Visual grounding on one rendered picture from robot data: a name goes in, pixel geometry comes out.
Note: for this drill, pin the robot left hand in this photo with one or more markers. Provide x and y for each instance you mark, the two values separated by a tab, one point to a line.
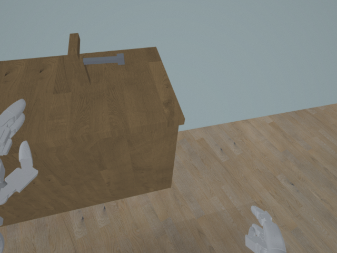
11	121

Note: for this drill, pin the robot right hand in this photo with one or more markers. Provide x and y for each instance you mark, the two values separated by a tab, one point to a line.
269	237

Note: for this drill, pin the tap lever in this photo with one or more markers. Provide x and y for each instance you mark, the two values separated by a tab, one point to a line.
109	59

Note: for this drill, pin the counter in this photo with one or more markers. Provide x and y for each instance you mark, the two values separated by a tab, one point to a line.
97	132

